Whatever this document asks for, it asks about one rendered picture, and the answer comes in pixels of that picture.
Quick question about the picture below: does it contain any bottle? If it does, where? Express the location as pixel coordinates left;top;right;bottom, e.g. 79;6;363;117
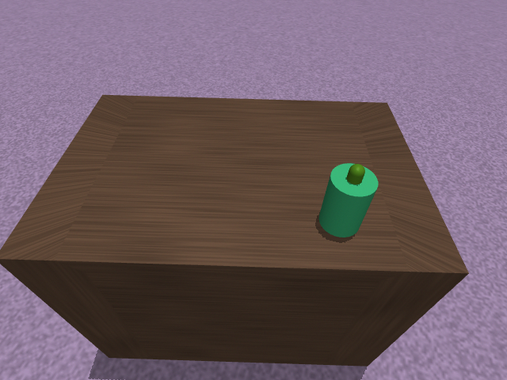
319;163;378;238

